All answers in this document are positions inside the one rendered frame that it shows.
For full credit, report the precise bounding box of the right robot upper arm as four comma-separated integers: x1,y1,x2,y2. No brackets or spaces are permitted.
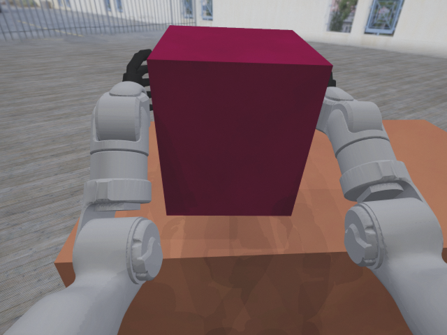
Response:
344,198,447,335

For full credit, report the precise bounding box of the pedestal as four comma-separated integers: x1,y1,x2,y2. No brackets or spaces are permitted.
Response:
54,119,447,335

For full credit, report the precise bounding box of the right robot forearm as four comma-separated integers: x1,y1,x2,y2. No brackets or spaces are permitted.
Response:
316,87,444,250

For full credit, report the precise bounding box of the left robot upper arm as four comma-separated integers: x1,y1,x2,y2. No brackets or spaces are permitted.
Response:
3,216,163,335

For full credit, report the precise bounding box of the carton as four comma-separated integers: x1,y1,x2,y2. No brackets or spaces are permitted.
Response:
147,25,333,216

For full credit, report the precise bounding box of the left robot forearm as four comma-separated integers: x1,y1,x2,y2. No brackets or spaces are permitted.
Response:
73,81,152,272

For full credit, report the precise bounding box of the right robot hand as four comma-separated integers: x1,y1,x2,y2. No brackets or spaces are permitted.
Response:
327,72,336,87

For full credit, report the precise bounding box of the left robot hand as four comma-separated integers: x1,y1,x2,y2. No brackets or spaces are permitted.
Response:
122,49,153,111

